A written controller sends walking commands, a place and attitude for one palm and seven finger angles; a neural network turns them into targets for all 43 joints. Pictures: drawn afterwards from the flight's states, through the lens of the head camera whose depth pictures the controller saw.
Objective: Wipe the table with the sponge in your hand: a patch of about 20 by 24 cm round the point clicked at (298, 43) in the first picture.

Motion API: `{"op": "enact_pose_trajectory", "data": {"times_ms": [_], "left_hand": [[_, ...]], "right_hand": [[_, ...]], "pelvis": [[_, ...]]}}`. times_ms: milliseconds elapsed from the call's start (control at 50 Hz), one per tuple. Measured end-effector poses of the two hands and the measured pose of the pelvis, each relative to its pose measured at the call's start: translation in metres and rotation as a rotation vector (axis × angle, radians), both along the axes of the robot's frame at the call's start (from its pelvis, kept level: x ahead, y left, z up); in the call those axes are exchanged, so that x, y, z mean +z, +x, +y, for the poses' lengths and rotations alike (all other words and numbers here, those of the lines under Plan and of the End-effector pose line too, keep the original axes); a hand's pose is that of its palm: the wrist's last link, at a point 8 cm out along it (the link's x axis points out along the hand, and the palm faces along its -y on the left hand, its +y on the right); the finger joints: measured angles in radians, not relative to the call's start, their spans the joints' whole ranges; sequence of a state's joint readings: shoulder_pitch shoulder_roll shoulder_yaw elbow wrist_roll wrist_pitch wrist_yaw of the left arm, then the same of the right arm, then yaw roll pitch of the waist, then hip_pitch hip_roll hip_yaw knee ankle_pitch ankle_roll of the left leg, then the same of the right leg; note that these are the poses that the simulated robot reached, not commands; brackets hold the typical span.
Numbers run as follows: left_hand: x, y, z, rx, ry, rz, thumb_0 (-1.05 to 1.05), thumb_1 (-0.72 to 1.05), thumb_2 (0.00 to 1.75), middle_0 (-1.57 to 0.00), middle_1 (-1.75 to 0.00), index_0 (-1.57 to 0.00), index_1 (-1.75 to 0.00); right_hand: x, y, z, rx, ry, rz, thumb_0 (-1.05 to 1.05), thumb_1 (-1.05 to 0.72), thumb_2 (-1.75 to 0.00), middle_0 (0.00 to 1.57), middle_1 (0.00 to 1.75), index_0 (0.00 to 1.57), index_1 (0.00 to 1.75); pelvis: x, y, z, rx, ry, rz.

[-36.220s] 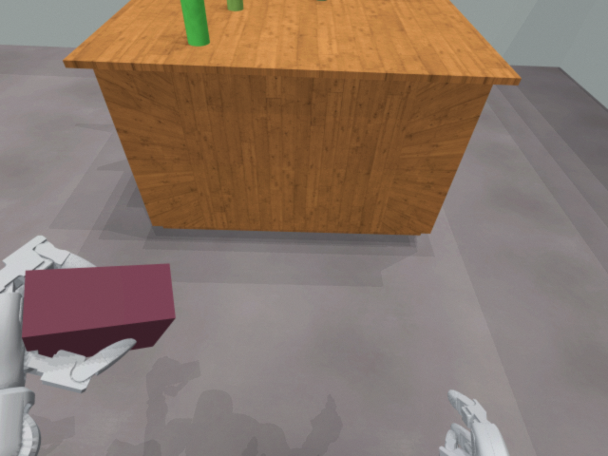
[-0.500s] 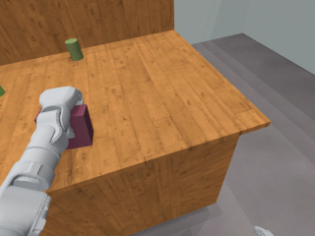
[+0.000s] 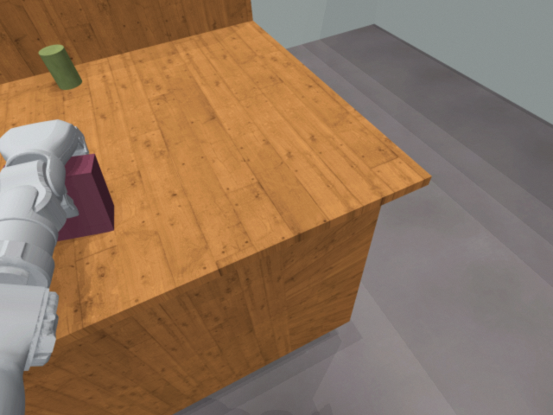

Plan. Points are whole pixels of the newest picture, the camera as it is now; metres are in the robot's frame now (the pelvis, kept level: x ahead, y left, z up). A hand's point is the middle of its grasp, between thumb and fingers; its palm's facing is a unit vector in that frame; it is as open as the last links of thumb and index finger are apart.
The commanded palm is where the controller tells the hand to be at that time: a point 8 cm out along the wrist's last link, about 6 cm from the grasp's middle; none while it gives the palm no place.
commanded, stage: wipe forward along the third lane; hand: left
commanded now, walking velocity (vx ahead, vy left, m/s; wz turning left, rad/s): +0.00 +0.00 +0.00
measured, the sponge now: (67, 209) +0.41 +0.33 +0.09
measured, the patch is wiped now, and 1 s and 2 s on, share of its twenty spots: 1.00 1.00 1.00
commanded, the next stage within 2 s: wipe back along the third lane in 0.40 s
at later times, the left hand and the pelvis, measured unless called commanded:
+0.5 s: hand (54, 151) +0.48 +0.36 +0.15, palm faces -0.14 +0.01 -0.99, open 9.7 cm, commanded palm +0.48 +0.35 +0.16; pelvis +0.02 +0.03 +0.00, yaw -1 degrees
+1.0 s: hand (51, 160) +0.47 +0.36 +0.14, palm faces +0.05 +0.02 -1.00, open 9.8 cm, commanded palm +0.43 +0.33 +0.15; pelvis +0.07 +0.07 +0.01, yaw +0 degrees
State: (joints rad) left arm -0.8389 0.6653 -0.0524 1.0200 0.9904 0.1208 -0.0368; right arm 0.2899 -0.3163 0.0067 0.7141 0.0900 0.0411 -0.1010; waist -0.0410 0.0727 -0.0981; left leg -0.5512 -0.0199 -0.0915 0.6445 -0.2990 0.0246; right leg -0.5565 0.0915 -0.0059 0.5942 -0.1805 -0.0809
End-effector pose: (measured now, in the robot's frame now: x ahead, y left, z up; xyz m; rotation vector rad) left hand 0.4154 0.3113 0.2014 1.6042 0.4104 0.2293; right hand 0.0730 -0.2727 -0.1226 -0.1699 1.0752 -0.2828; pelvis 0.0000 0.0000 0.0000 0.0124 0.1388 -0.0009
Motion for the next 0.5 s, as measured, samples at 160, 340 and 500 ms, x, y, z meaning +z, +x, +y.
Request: {"op": "enact_pose_trajectory", "data": {"times_ms": [160,340,500], "left_hand": [[0.001,0.014,0.007,-0.001,0.001,0.002,0.0,-0.61,1.1,-0.84,-1.33,-0.88,-1.36],[0.001,0.035,0.022,0.007,-0.014,0.002,0.0,-0.61,1.1,-0.83,-1.34,-0.88,-1.37],[0.0,0.058,0.036,0.008,-0.021,0.013,0.0,-0.61,1.1,-0.83,-1.34,-0.88,-1.37]], "right_hand": [[-0.001,-0.013,0.006,-0.014,-0.005,0.033,0.01,-0.91,-0.89,0.2,0.3,0.21,0.3],[0.002,-0.022,0.017,-0.03,-0.021,0.074,0.01,-0.91,-0.89,0.2,0.3,0.21,0.3],[0.006,-0.022,0.03,-0.041,-0.035,0.112,0.01,-0.91,-0.89,0.2,0.3,0.21,0.3]], "pelvis": [[-0.001,0.001,0.007,-0.004,-0.005,0.027],[-0.002,0.008,0.018,-0.007,-0.019,0.052],[-0.001,0.021,0.032,-0.012,-0.033,0.074]]}}
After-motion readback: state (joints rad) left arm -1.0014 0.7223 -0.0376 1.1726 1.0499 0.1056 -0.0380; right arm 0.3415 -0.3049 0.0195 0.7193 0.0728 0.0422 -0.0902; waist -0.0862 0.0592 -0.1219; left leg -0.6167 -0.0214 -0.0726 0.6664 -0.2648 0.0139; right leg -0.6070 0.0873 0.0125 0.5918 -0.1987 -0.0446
